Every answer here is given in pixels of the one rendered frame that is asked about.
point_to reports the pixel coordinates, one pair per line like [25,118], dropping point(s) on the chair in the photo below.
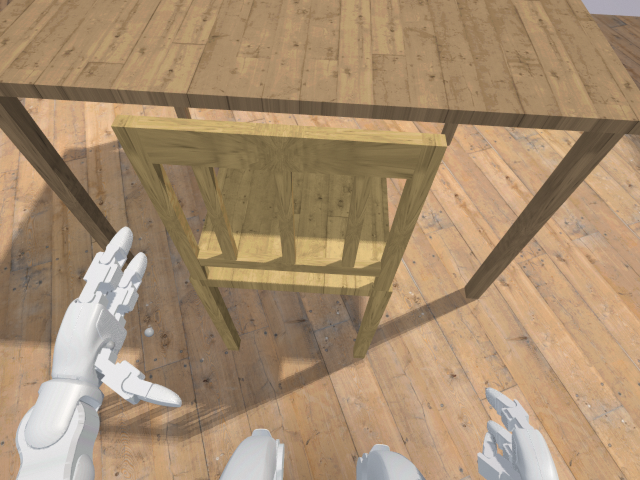
[293,208]

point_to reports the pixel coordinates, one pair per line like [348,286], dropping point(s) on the left robot forearm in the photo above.
[55,438]

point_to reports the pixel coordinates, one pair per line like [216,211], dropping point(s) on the robot left thigh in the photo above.
[256,458]

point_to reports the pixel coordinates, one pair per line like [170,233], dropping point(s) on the robot left hand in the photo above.
[97,317]

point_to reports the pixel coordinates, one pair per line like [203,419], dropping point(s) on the robot right hand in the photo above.
[526,455]

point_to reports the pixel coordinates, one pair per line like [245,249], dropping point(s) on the table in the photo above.
[542,64]

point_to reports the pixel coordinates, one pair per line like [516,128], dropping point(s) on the robot left shin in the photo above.
[261,432]

